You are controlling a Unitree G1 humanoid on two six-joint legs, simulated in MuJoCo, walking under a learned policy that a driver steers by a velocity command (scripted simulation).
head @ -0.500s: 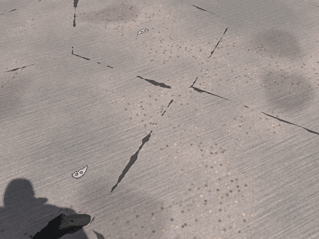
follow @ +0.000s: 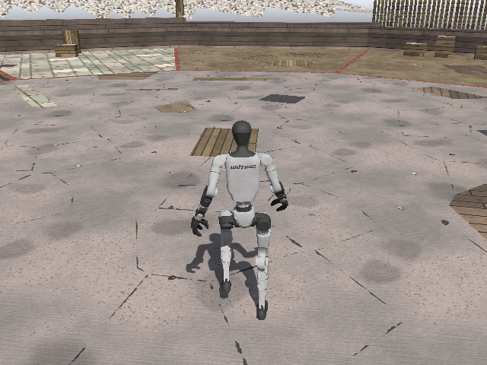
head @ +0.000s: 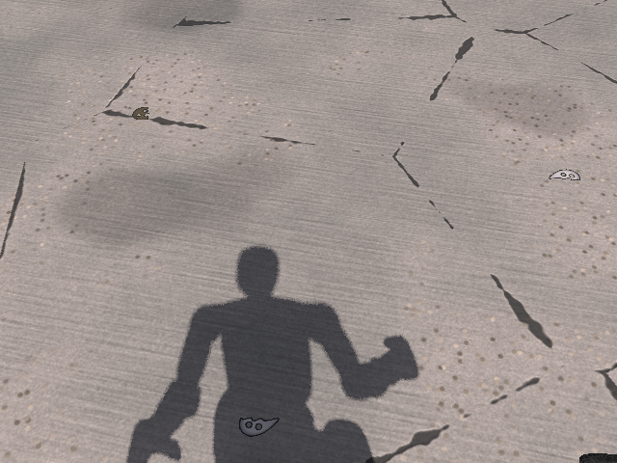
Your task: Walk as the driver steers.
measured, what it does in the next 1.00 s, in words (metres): walks ahead: left foot, then right foot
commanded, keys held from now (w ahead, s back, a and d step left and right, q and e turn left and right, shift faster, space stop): w+q+shift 0.14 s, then w+shift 0.52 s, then w+e+shift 0.34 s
